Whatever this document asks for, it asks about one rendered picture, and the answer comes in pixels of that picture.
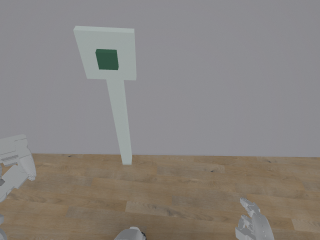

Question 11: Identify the panel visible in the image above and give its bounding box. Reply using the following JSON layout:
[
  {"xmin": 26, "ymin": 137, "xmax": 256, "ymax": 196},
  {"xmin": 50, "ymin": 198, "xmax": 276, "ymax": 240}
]
[{"xmin": 73, "ymin": 26, "xmax": 137, "ymax": 165}]

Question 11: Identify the left robot hand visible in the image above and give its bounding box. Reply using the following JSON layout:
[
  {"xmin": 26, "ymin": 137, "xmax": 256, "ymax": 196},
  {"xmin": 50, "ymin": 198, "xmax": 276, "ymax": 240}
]
[{"xmin": 0, "ymin": 134, "xmax": 37, "ymax": 203}]

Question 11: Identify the robot left thigh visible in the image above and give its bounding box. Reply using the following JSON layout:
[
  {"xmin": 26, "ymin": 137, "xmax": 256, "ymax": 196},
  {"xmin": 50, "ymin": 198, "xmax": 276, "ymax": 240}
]
[{"xmin": 114, "ymin": 229, "xmax": 146, "ymax": 240}]

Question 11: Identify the right robot hand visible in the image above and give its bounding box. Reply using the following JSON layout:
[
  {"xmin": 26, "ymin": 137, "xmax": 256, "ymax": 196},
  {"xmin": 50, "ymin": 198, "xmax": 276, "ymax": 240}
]
[{"xmin": 235, "ymin": 197, "xmax": 275, "ymax": 240}]

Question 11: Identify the button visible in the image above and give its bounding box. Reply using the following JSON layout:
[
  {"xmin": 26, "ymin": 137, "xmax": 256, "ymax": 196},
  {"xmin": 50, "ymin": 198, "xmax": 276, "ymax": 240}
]
[{"xmin": 95, "ymin": 49, "xmax": 119, "ymax": 70}]

